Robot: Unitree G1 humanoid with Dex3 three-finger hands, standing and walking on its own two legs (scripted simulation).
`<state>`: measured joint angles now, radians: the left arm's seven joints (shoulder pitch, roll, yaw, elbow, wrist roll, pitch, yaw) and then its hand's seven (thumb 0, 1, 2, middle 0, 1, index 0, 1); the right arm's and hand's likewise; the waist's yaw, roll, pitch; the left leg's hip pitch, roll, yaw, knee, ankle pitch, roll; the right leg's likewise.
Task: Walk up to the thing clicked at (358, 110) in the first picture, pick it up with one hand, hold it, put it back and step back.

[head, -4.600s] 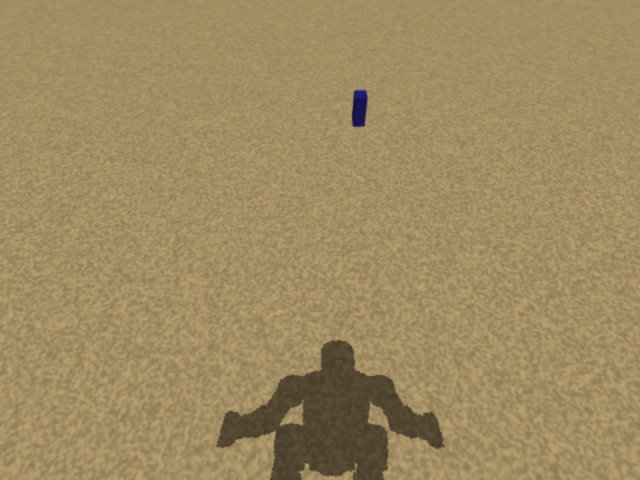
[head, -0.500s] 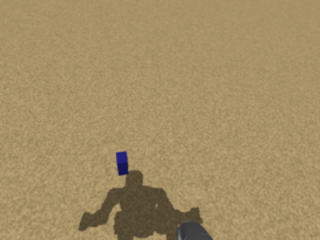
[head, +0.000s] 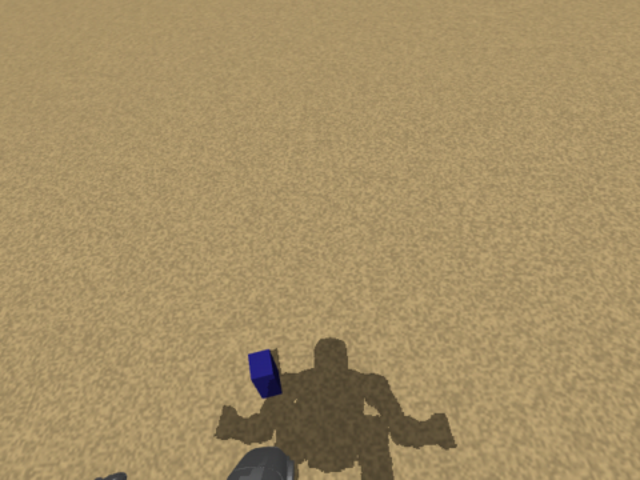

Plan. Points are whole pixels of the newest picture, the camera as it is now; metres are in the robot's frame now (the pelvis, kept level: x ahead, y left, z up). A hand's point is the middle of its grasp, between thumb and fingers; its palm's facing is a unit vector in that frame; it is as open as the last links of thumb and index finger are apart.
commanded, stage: walk up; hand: left
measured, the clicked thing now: (265, 374) +0.49 +0.24 -0.69
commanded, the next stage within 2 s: none
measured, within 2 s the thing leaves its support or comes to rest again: neither
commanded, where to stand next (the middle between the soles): +0.14 +0.03 m, yaw +1 degrees
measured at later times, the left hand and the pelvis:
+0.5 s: hand out of the picture +0.10 +0.30 -0.17, palm faces -0.04 -0.93 -0.35, open 7.4 cm; pelvis +0.06 +0.03 -0.01, yaw +0 degrees
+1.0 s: hand (147, 444) +0.19 +0.29 -0.15, palm faces +0.00 -0.93 -0.36, open 7.4 cm; pelvis +0.10 +0.03 -0.01, yaw +1 degrees
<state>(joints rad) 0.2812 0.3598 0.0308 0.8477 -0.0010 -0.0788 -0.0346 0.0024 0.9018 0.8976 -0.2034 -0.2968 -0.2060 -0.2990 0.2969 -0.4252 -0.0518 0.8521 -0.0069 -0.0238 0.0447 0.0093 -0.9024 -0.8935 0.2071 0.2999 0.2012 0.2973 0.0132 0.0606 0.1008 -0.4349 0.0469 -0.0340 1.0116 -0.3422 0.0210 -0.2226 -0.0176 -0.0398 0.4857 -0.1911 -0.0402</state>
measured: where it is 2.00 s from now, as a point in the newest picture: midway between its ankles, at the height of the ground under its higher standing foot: outside the picture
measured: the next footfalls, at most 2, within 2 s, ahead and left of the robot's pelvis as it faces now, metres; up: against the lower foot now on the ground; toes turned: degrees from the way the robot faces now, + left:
left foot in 0.20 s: +0.16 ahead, +0.15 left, +0.00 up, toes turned +1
right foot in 0.52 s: +0.11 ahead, -0.11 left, +0.00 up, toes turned -2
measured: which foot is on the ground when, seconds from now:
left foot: up 0.00-0.18, down 0.20-1.00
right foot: down 0.00-0.24, up 0.26-0.50, down 0.52-1.00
